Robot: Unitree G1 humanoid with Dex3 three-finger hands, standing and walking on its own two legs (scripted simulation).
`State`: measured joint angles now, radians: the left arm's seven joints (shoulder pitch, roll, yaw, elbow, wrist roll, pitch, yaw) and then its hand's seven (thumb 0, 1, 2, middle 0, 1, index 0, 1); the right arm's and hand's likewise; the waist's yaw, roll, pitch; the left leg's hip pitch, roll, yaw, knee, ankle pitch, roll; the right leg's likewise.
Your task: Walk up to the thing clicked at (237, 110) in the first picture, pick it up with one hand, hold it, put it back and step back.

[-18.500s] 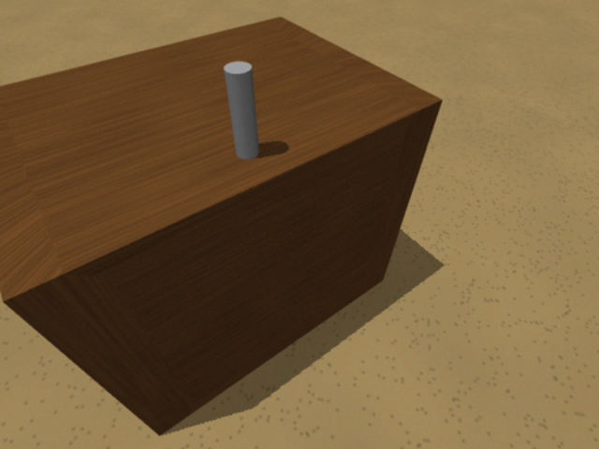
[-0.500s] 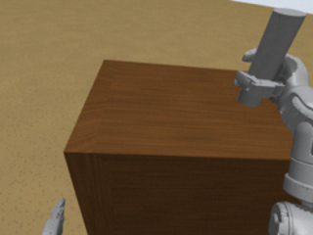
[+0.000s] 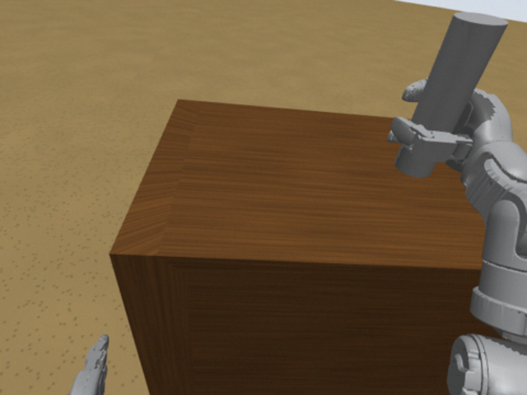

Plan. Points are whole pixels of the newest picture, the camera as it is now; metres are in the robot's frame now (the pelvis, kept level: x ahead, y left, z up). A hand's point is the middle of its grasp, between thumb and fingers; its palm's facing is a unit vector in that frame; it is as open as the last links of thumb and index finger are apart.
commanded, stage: hold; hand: right
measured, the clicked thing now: (440, 104) +0.33 -0.17 +0.35
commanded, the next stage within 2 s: crouch in 0.26 s
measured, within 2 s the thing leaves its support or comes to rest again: neither
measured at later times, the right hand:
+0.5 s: hand (422, 129) +0.33 -0.16 +0.32, palm faces +0.08 +1.00 -0.04, open 6.6 cm
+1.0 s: hand (385, 162) +0.40 -0.17 +0.23, palm faces +0.14 +0.99 -0.01, open 6.6 cm
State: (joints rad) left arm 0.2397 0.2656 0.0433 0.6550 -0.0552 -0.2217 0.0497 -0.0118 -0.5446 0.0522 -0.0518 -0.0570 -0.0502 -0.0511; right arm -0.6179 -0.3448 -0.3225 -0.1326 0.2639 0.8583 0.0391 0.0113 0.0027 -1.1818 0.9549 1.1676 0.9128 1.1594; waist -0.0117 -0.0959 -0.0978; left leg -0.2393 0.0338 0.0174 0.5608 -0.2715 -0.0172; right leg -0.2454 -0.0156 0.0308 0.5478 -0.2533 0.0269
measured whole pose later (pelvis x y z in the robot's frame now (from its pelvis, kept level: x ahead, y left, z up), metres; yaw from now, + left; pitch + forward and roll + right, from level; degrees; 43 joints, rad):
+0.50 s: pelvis +0.00 +0.00 +0.00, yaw +0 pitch -3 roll +0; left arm 0.23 0.27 0.05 0.66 -0.05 -0.22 0.05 -0.01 -0.53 0.05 -0.05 -0.06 -0.05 -0.05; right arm -0.62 -0.35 -0.33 -0.13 0.27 0.88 0.05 0.01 0.01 -1.19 0.96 1.16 0.92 1.15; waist -0.01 -0.10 -0.10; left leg -0.23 0.03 0.02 0.56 -0.27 -0.01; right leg -0.24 -0.02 0.04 0.54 -0.25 0.03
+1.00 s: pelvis -0.01 +0.00 +0.00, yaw +1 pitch -1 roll +0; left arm 0.25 0.24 0.05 0.65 -0.03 -0.26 0.09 -0.01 -0.52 0.05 -0.05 -0.06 -0.06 -0.05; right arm -0.66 -0.34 -0.30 0.33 0.18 0.49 0.01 0.01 0.01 -1.20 0.97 1.14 0.93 1.14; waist 0.03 -0.06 -0.04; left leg -0.31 0.02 0.00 0.59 -0.26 -0.01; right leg -0.31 -0.03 0.01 0.58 -0.25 0.03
